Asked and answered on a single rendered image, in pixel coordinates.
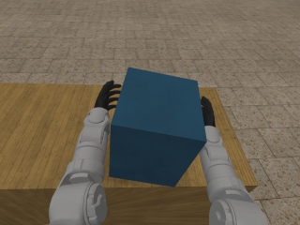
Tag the right robot forearm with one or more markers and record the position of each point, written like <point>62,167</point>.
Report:
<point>221,179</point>

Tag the robot right upper arm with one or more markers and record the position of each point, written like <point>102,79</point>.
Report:
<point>224,211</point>

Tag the carton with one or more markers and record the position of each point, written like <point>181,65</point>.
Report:
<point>157,128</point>

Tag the robot left upper arm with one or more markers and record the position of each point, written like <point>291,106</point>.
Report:
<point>79,204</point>

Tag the pedestal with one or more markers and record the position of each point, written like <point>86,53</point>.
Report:
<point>40,124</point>

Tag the robot left hand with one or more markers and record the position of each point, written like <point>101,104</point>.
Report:
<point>104,99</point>

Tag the left robot forearm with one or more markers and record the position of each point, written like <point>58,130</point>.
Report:
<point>87,164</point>

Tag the robot right hand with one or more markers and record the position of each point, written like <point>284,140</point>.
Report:
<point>207,112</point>

